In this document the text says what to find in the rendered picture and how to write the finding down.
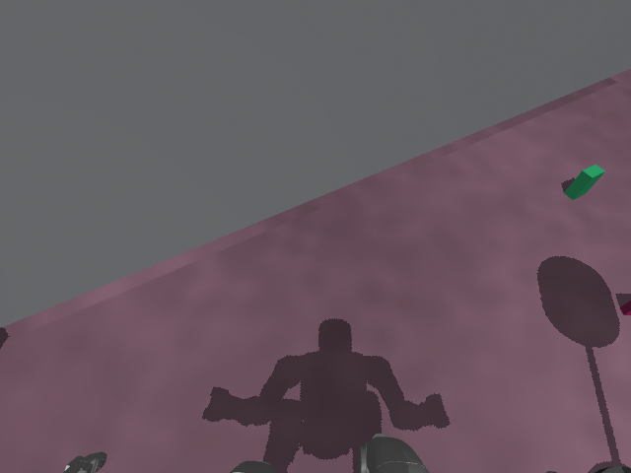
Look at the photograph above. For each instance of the left robot hand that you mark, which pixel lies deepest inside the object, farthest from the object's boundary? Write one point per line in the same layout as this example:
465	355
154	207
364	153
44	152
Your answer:
88	464

